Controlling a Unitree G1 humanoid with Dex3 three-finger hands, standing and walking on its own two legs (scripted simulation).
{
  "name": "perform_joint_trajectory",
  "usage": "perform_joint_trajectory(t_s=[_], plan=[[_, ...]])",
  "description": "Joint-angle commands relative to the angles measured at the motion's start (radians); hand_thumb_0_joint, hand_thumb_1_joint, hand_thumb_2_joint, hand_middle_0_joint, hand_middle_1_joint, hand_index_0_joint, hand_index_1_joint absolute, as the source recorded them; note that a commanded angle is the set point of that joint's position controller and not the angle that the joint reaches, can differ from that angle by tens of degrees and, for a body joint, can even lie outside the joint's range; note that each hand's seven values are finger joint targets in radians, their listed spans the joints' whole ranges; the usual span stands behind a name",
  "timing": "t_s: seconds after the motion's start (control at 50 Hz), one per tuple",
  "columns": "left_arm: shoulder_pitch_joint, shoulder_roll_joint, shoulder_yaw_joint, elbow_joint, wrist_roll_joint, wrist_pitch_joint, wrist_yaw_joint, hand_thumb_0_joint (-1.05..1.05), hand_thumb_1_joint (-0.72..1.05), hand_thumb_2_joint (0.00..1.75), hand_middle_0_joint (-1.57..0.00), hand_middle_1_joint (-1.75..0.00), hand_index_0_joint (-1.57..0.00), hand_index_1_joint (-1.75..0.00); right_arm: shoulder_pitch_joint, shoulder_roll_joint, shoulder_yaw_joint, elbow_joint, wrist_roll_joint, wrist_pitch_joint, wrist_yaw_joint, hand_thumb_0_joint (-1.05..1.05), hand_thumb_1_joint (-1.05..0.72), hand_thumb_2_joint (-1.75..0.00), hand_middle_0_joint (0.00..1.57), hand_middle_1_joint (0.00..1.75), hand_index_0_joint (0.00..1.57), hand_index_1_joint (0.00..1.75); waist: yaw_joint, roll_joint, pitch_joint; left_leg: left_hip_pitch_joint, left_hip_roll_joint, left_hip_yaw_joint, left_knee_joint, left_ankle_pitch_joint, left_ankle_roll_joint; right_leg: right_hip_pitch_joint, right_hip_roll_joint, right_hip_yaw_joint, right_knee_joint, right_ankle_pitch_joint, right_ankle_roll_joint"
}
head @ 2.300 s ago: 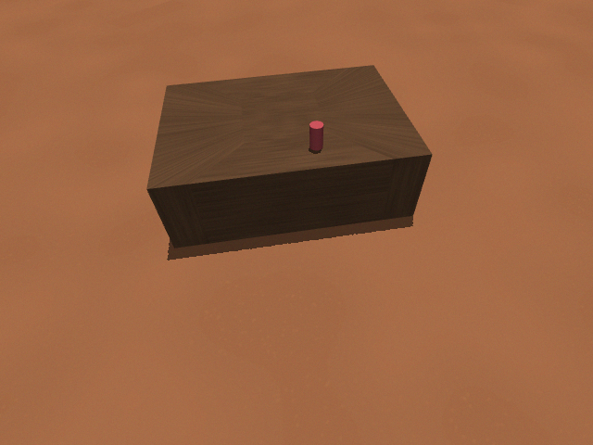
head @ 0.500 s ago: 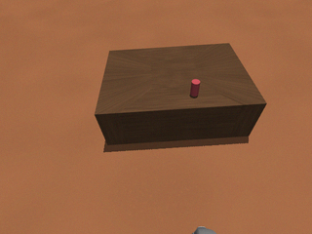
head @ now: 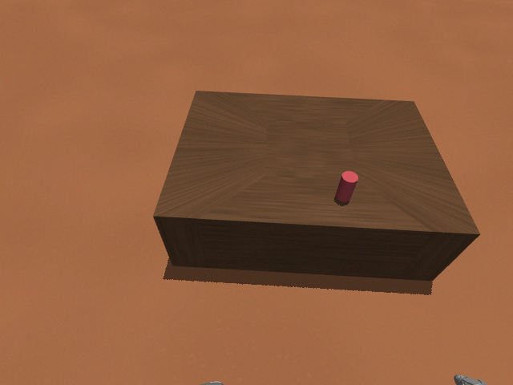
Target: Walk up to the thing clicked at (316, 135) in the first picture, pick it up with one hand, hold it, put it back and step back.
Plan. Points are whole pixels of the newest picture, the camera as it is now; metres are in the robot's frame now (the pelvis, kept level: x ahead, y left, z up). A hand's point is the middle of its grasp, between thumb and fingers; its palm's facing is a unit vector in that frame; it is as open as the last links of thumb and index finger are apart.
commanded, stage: walk up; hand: right
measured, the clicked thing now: (346, 186) +0.80 -0.28 -0.34
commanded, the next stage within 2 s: none
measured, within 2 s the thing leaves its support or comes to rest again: neither
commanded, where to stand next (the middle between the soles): +0.36 -0.06 m, yaw +0 degrees
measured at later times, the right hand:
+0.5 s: hand (462, 341) +0.24 -0.35 -0.14, palm faces -0.05 +0.94 -0.33, open 7.4 cm
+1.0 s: hand (422, 263) +0.40 -0.33 -0.14, palm faces -0.05 +0.93 -0.36, open 7.4 cm
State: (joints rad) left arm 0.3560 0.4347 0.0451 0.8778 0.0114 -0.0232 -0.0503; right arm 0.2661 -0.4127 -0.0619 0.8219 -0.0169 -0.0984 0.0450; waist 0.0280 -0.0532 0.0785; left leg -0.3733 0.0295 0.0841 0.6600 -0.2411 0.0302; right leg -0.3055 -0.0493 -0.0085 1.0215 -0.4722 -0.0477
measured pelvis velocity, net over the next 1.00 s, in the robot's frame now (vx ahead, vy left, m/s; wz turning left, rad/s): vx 0.27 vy -0.07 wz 0.00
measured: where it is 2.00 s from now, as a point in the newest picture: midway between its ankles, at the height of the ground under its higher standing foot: (283, 367)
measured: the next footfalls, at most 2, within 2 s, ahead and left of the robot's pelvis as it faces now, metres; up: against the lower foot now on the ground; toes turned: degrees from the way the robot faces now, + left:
right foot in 0.30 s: +0.25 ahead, -0.19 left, +0.00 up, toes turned -6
left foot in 0.74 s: +0.37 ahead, +0.06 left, +0.00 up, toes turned +1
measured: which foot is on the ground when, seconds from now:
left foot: down 0.00-0.32, up 0.34-0.72, down 0.74-1.00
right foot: up 0.00-0.28, down 0.30-0.76, up 0.78-0.94, down 0.96-1.00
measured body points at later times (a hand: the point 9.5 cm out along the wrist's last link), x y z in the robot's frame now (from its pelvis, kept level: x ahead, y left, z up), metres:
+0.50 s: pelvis +0.18 -0.08 +0.01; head +0.20 -0.11 +0.46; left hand +0.25 +0.24 -0.07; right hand +0.24 -0.40 -0.12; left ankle +0.19 +0.07 -0.66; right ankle +0.21 -0.18 -0.72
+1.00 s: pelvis +0.27 -0.07 +0.00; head +0.30 -0.07 +0.44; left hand +0.33 +0.25 -0.12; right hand +0.40 -0.38 -0.11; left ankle +0.35 +0.05 -0.72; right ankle +0.30 -0.20 -0.72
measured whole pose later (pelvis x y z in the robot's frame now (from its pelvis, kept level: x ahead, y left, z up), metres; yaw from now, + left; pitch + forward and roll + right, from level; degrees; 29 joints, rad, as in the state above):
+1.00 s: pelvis +0.27 -0.07 +0.00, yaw +0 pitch -3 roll -1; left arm 0.25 0.39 0.02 0.93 0.01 -0.05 0.01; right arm 0.14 -0.39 -0.02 0.86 -0.01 0.00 0.02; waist 0.01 0.02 0.11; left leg -0.41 0.06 0.04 0.73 -0.27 0.00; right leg -0.31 -0.03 -0.05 0.71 -0.34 0.00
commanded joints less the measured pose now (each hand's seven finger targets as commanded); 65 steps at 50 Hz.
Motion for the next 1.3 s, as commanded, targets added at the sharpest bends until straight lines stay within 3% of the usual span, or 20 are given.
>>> perform_joint_trajectory(t_s=[0.0, 0.06, 0.2, 0.26, 0.28, 0.3, 0.32, 0.44, 0.54, 0.66, 0.7, 0.74, 0.76, 0.84, 0.94, 0.98, 1.0, 1.08, 1.12, 1.28], plan=[[0.027, 0.219, 0.062, -0.074, -0.01, -0.034, 0.009, 0.0, 0.9, 0.9, -0.2, -0.3, -0.2, -0.3, 0.073, -0.277, -0.078, -0.058, 0.018, -0.019, -0.03, 0.0, -0.9, -0.9, 0.2, 0.3, 0.2, 0.3, -0.038, 0.172, -0.001, 0.214, 0.284, -0.38, -0.396, -0.119, 0.172, -0.329, -0.067, 0.096, 0.083, 0.098, -0.002], [0.035, 0.188, 0.062, -0.061, -0.002, -0.031, -0.011, 0.0, 0.9, 0.9, -0.2, -0.3, -0.2, -0.3, 0.074, -0.273, -0.072, -0.065, 0.009, -0.023, -0.026, 0.0, -0.9, -0.9, 0.2, 0.3, 0.2, 0.3, -0.035, 0.228, -0.032, 0.181, 0.244, -0.237, -0.375, 0.051, 0.186, -0.238, -0.068, 0.032, -0.066, 0.127, 0.034], [-0.086, 0.163, 0.073, -0.089, 0.004, -0.04, -0.033, 0.0, 0.9, 0.9, -0.2, -0.3, -0.2, -0.3, 0.059, -0.292, -0.074, -0.08, 0.009, -0.015, -0.019, 0.0, -0.9, -0.9, 0.2, 0.3, 0.2, 0.3, -0.042, 0.222, -0.028, 0.127, 0.215, -0.157, -0.327, -0.012, 0.17, -0.097, -0.035, -0.047, -0.355, 0.258, 0.026], [0.037, 0.188, 0.093, -0.039, 0.008, -0.052, -0.023, 0.0, 0.9, 0.9, -0.2, -0.3, -0.2, -0.3, 0.021, -0.252, -0.061, -0.097, 0.01, 0.002, -0.02, 0.0, -0.9, -0.9, 0.2, 0.3, 0.2, 0.3, 0.041, 0.106, -0.086, 0.009, 0.168, -0.093, -0.103, -0.023, 0.118, 0.189, 0.022, -0.089, -0.453, 0.27, 0.014], [0.125, 0.225, 0.113, -0.018, 0.01, -0.062, -0.011, 0.0, 0.9, 0.9, -0.2, -0.3, -0.2, -0.3, 0.07, -0.195, -0.04, -0.094, 0.007, 0.006, -0.021, 0.0, -0.9, -0.9, 0.2, 0.3, 0.2, 0.3, 0.081, -0.072, -0.14, -0.061, 0.104, -0.041, 0.149, -0.024, 0.089, 0.335, -0.002, -0.021, -0.541, 0.162, -0.001], [0.169, 0.328, 0.137, -0.036, 0.016, -0.075, 0.005, 0.0, 0.9, 0.9, -0.2, -0.3, -0.2, -0.3, 0.097, -0.108, -0.009, -0.121, 0.016, 0.004, -0.019, 0.0, -0.9, -0.9, 0.2, 0.3, 0.2, 0.3, 0.09, -0.329, -0.143, -0.284, -0.031, 0.023, 0.434, -0.246, 0.02, 0.412, -0.274, 0.443, -0.723, -0.045, -0.083], [0.13, 0.362, 0.131, -0.053, 0.006, -0.073, 0.004, 0.0, 0.9, 0.9, -0.2, -0.3, -0.2, -0.3, 0.048, -0.207, -0.037, -0.103, 0.009, 0.016, -0.033, 0.0, -0.9, -0.9, 0.2, 0.3, 0.2, 0.3, 0.09, -0.238, -0.1, -0.342, -0.021, -0.078, 0.533, -0.326, 0.011, 0.327, -0.399, 0.671, -0.789, -0.107, -0.205], [-0.003, 0.234, 0.086, -0.098, -0.011, -0.078, 0.022, 0.0, 0.9, 0.9, -0.2, -0.3, -0.2, -0.3, 0.125, -0.2, -0.039, 0.002, 0.012, 0.03, -0.01, 0.0, -0.9, -0.9, 0.2, 0.3, 0.2, 0.3, -0.007, -0.104, -0.027, -0.178, 0.053, -0.105, 0.346, -0.103, -0.016, 0.125, -0.209, 0.178, -0.712, 0.36, -0.171], [0.026, 0.251, 0.089, -0.123, 0.0, -0.085, 0.026, 0.0, 0.9, 0.9, -0.2, -0.3, -0.2, -0.3, 0.007, -0.17, -0.041, -0.049, -0.005, 0.039, 0.008, 0.0, -0.9, -0.9, 0.2, 0.3, 0.2, 0.3, 0.025, -0.087, -0.013, -0.162, 0.063, -0.075, 0.132, -0.033, -0.024, 0.129, -0.242, 0.153, -0.725, 0.329, -0.183], [-0.042, 0.228, 0.049, -0.127, -0.009, -0.061, 0.048, 0.0, 0.9, 0.9, -0.2, -0.3, -0.2, -0.3, 0.019, -0.124, -0.031, -0.029, 0.004, 0.034, -0.013, 0.0, -0.9, -0.9, 0.2, 0.3, 0.2, 0.3, -0.029, -0.048, -0.064, 0.121, -0.001, -0.012, -0.081, 0.149, 0.01, 0.026, -0.195, 0.02, -0.49, 0.689, -0.119], [-0.03, 0.167, 0.025, -0.131, -0.019, -0.054, 0.053, 0.0, 0.9, 0.9, -0.2, -0.3, -0.2, -0.3, 0.102, -0.205, -0.053, 0.001, -0.007, 0.027, -0.029, 0.0, -0.9, -0.9, 0.2, 0.3, 0.2, 0.3, -0.072, 0.118, -0.135, 0.301, 0.055, -0.106, -0.172, 0.247, 0.058, -0.045, -0.102, -0.039, -0.264, 0.548, -0.044], [0.063, 0.148, 0.02, -0.104, -0.033, -0.029, 0.063, 0.0, 0.9, 0.9, -0.2, -0.3, -0.2, -0.3, 0.08, -0.303, -0.07, -0.034, 0.013, 0.024, -0.04, 0.0, -0.9, -0.9, 0.2, 0.3, 0.2, 0.3, -0.051, 0.253, -0.202, 0.373, 0.386, -0.56, -0.276, 0.352, 0.273, -0.193, 0.047, -0.032, 0.034, -0.116, 0.029], [0.029, 0.185, 0.025, -0.077, -0.021, -0.018, 0.071, 0.0, 0.9, 0.9, -0.2, -0.3, -0.2, -0.3, 0.059, -0.285, -0.071, -0.026, 0.024, 0.032, -0.041, 0.0, -0.9, -0.9, 0.2, 0.3, 0.2, 0.3, -0.048, 0.172, -0.169, 0.286, 0.377, -0.537, -0.281, 0.257, 0.287, -0.179, 0.006, 0.027, 0.078, -0.149, 0.021], [0.044, 0.165, 0.028, -0.015, -0.022, -0.023, 0.063, 0.0, 0.9, 0.9, -0.2, -0.3, -0.2, -0.3, -0.089, -0.236, -0.039, -0.034, 0.006, 0.047, -0.05, 0.0, -0.9, -0.9, 0.2, 0.3, 0.2, 0.3, -0.003, 0.25, -0.087, 0.078, 0.23, -0.257, -0.238, 0.19, 0.189, -0.077, -0.027, 0.011, -0.159, -0.018, 0.015], [0.058, 0.165, 0.04, 0.055, 0.005, -0.038, 0.077, 0.0, 0.9, 0.9, -0.2, -0.3, -0.2, -0.3, -0.172, -0.177, -0.011, -0.037, 0.018, 0.085, -0.037, 0.0, -0.9, -0.9, 0.2, 0.3, 0.2, 0.3, 0.031, 0.174, -0.135, -0.076, 0.166, -0.196, -0.1, -0.03, 0.098, 0.168, 0.017, -0.021, -0.47, 0.234, 0.02], [-0.079, 0.297, 0.059, 0.019, 0.018, -0.048, 0.08, 0.0, 0.9, 0.9, -0.2, -0.3, -0.2, -0.3, -0.163, -0.123, -0.003, -0.017, 0.024, 0.103, -0.04, 0.0, -0.9, -0.9, 0.2, 0.3, 0.2, 0.3, -0.008, -0.123, -0.053, -0.08, -0.003, -0.085, 0.113, -0.266, 0.0, -0.062, -0.301, 0.442, -0.715, 0.064, -0.125], [-0.161, 0.302, 0.056, -0.002, 0.015, -0.047, 0.078, 0.0, 0.9, 0.9, -0.2, -0.3, -0.2, -0.3, -0.166, -0.173, -0.02, 0.009, 0.016, 0.108, -0.044, 0.0, -0.9, -0.9, 0.2, 0.3, 0.2, 0.3, -0.023, -0.091, -0.003, -0.002, 0.027, -0.12, 0.189, -0.28, -0.009, -0.15, -0.327, 0.45, -0.696, 0.106, -0.178], [-0.227, 0.198, 0.023, 0.021, 0.0, -0.048, 0.076, 0.0, 0.9, 0.9, -0.2, -0.3, -0.2, -0.3, -0.094, -0.166, -0.016, 0.098, 0.021, 0.079, -0.04, 0.0, -0.9, -0.9, 0.2, 0.3, 0.2, 0.3, -0.063, -0.028, -0.092, 0.186, 0.067, -0.147, -0.101, 0.16, 0.015, -0.074, -0.149, 0.132, -0.492, 0.451, -0.037], [-0.15, 0.147, 0.006, 0.048, -0.016, -0.038, 0.07, 0.0, 0.9, 0.9, -0.2, -0.3, -0.2, -0.3, -0.192, -0.216, -0.015, 0.086, 0.015, 0.065, -0.038, 0.0, -0.9, -0.9, 0.2, 0.3, 0.2, 0.3, 0.009, 0.082, -0.153, 0.155, 0.161, -0.288, -0.171, 0.175, 0.078, 0.006, -0.029, 0.036, -0.453, 0.291, 0.025], [-0.271, 0.17, 0.001, 0.124, -0.012, -0.035, 0.068, 0.0, 0.9, 0.9, -0.2, -0.3, -0.2, -0.3, -0.217, -0.171, 0.015, 0.191, 0.023, 0.077, -0.031, 0.0, -0.9, -0.9, 0.2, 0.3, 0.2, 0.3, -0.017, 0.05, -0.133, 0.165, 0.094, -0.193, -0.223, 0.152, 0.024, 0.115, -0.084, 0.063, -0.593, 0.324, 0.009]])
